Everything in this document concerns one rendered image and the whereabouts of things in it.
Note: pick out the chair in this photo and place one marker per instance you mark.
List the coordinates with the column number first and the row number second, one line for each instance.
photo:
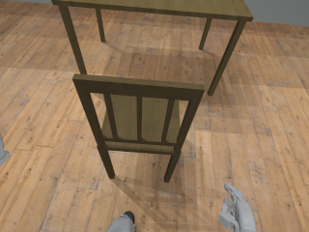
column 142, row 115

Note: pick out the left robot foot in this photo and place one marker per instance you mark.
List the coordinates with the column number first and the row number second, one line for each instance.
column 130, row 214

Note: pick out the robot right hand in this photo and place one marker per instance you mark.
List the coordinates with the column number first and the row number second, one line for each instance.
column 241, row 216

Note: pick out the robot left shin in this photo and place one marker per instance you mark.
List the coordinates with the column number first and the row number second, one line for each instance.
column 124, row 216

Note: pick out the robot left hand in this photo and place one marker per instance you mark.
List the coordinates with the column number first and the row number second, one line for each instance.
column 4, row 155

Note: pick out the table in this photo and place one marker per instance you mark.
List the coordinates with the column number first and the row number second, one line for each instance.
column 209, row 9

